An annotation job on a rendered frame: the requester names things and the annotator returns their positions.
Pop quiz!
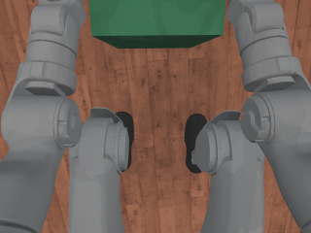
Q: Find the right robot upper arm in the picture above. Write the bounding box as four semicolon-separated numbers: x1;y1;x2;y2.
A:
240;88;311;233

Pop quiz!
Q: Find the left robot foot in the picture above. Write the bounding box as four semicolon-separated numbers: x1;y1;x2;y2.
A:
115;112;134;172

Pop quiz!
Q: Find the carton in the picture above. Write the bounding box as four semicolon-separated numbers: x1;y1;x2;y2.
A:
88;0;226;49

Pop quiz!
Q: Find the robot left forearm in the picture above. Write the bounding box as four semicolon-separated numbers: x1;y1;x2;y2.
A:
1;0;86;142

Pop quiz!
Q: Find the right robot shin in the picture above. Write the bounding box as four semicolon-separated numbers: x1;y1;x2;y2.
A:
191;110;265;173

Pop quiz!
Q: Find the robot right forearm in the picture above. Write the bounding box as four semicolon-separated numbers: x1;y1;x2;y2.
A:
225;0;311;93

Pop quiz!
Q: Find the left robot upper arm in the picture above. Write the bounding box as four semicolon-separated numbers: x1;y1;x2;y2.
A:
0;94;83;233

